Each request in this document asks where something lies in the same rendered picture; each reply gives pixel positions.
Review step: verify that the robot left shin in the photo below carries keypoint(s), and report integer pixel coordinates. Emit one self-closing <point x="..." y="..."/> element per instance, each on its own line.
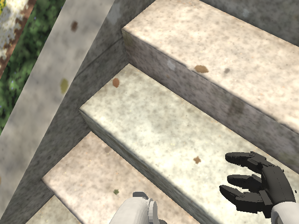
<point x="142" y="194"/>

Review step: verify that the right robot hand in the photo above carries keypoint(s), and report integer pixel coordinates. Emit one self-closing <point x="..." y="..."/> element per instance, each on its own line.
<point x="266" y="191"/>

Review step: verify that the robot right forearm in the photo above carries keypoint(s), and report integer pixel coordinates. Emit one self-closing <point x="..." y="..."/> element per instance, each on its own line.
<point x="285" y="213"/>

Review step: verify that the left robot thigh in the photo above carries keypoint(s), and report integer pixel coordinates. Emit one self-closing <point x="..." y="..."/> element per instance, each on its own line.
<point x="136" y="210"/>

